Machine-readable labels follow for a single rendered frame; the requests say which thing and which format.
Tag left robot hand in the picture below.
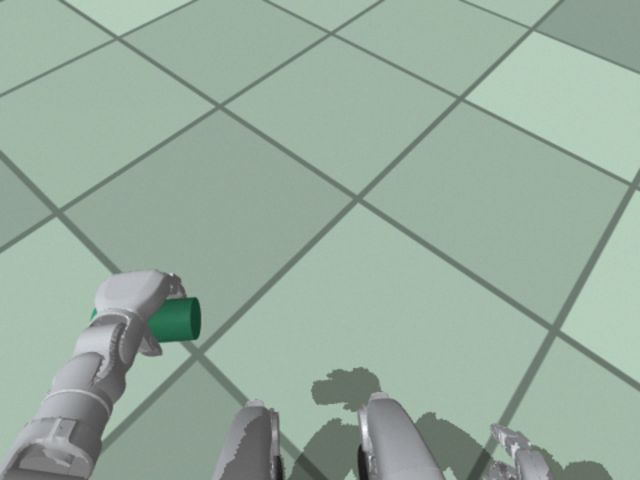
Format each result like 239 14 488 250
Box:
94 269 187 357

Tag can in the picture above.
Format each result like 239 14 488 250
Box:
90 297 201 343

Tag right robot hand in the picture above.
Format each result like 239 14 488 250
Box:
483 424 555 480

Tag left robot arm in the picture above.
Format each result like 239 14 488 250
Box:
0 308 145 480

